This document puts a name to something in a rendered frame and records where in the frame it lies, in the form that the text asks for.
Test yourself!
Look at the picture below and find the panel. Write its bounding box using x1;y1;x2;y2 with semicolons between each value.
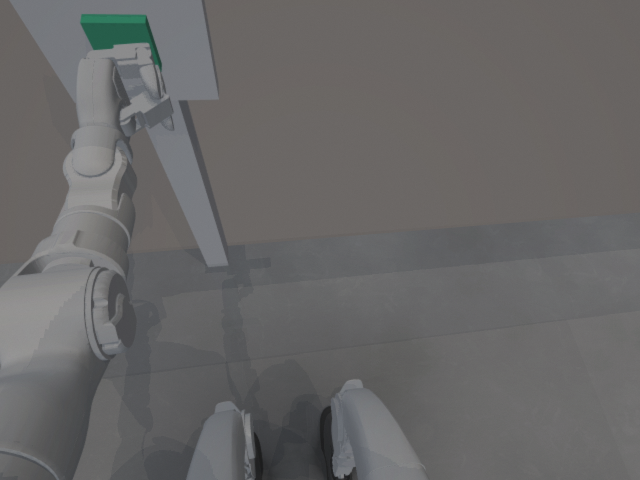
9;0;229;267

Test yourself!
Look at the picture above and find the left robot hand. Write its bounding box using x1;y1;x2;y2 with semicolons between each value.
76;43;174;142

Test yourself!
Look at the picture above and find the robot right foot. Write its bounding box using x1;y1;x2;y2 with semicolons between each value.
320;406;352;480

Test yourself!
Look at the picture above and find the button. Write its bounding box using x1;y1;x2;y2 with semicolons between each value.
80;14;162;71

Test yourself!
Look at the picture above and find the robot right thigh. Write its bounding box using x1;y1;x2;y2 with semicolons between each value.
331;388;430;480

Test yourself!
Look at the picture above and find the left robot upper arm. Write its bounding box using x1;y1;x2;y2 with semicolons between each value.
0;266;137;480

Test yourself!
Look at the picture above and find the robot left forearm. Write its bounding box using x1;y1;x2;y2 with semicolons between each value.
0;125;137;364

